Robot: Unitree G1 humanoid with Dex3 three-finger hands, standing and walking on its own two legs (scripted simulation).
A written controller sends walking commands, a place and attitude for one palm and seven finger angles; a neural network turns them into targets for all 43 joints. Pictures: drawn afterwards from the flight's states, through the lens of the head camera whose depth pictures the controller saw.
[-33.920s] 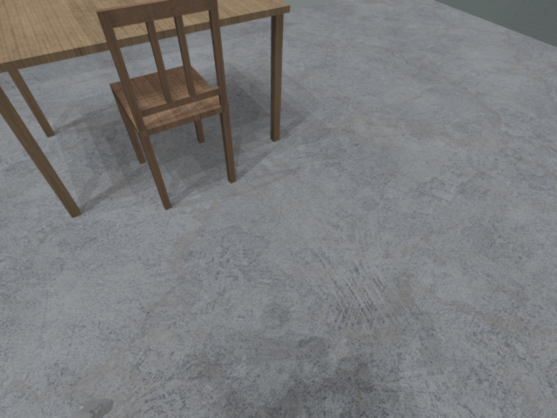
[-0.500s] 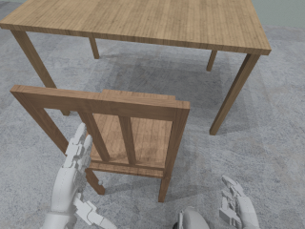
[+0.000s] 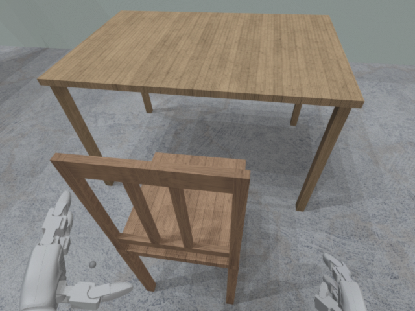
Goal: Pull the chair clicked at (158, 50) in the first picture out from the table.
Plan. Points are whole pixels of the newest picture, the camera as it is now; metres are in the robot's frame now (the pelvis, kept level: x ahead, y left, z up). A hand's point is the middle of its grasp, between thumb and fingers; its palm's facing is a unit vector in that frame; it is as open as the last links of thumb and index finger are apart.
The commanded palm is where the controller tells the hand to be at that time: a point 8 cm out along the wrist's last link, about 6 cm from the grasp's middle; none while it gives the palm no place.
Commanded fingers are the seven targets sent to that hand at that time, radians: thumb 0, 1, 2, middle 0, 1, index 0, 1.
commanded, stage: draw the hand back to the body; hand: left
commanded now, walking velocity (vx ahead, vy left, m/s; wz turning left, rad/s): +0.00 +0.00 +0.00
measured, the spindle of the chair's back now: (144, 215) +0.34 +0.19 -0.06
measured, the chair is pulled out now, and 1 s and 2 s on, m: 0.33 0.33 0.33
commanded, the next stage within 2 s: step back with the hand held close in 0.82 s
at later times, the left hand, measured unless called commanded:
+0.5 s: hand (14, 212) +0.19 +0.26 +0.21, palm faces +0.49 -0.76 -0.42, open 8.7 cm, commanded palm +0.15 +0.30 +0.21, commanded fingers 0.00 0.90 0.90 -0.20 -0.30 -0.20 -0.30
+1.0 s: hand (9, 200) +0.21 +0.28 +0.20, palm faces +0.47 -0.79 -0.40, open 7.4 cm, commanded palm +0.17 +0.31 +0.21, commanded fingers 0.00 0.90 0.90 -0.20 -0.30 -0.20 -0.30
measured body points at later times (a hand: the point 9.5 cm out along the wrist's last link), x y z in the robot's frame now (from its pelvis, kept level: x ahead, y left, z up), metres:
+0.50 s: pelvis +0.01 +0.00 +0.03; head -0.01 -0.03 +0.47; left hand +0.16 +0.30 +0.23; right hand +0.19 -0.23 -0.06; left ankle -0.09 +0.11 -0.70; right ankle +0.08 -0.12 -0.70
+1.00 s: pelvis +0.01 +0.02 +0.03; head +0.01 +0.00 +0.48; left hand +0.18 +0.32 +0.23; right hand +0.20 -0.21 -0.05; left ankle -0.09 +0.11 -0.70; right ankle +0.08 -0.12 -0.70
